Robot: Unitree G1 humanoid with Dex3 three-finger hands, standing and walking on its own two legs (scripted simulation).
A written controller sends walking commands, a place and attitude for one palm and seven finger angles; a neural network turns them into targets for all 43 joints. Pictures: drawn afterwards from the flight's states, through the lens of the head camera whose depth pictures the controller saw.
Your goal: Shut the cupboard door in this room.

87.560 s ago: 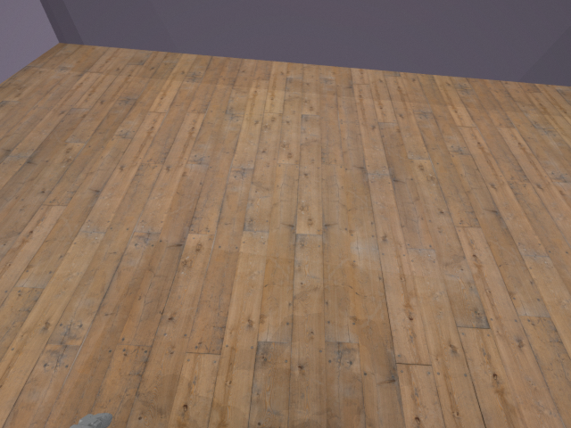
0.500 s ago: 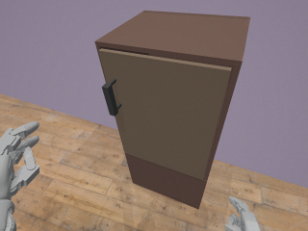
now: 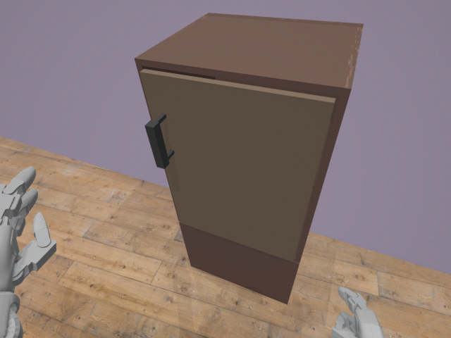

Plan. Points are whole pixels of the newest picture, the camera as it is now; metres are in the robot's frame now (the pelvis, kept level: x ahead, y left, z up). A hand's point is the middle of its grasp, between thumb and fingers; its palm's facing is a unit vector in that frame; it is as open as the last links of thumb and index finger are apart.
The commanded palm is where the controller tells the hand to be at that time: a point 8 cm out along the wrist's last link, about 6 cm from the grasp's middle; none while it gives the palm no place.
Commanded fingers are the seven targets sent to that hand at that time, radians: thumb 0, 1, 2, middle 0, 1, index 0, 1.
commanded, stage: step back with the hand held close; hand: left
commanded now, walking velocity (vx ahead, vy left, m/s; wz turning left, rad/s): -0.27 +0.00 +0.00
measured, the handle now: (162, 140) +0.56 +0.24 +0.05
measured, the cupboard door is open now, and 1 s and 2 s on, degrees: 0 0 0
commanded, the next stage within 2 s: stop stepping back and stand still in 1.32 s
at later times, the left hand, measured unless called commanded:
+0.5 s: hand (15, 268) +0.15 +0.29 +0.16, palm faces +0.41 -0.77 -0.49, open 7.4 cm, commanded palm +0.09 +0.33 +0.17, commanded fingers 0.00 0.90 0.90 -0.20 -0.30 -0.20 -0.30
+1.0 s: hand out of the picture +0.09 +0.32 +0.16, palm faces +0.47 -0.77 -0.42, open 7.4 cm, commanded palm +0.03 +0.35 +0.17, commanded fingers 0.00 0.90 0.90 -0.20 -0.30 -0.20 -0.30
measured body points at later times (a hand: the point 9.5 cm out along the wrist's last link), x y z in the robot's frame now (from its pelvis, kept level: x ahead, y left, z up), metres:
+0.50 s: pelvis -0.05 +0.03 -0.01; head -0.05 +0.02 +0.44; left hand +0.12 +0.33 +0.18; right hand +0.12 -0.22 -0.09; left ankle +0.02 +0.11 -0.74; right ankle -0.04 -0.10 -0.74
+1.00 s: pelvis -0.10 +0.05 -0.02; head -0.10 +0.07 +0.43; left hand +0.06 +0.36 +0.18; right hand +0.07 -0.20 -0.09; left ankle +0.02 +0.11 -0.74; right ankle -0.05 -0.09 -0.74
